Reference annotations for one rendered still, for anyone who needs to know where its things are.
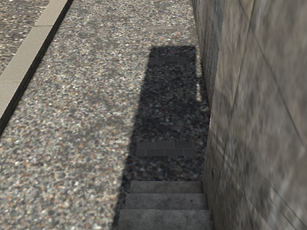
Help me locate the stairs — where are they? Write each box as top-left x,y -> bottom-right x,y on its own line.
118,181 -> 215,230

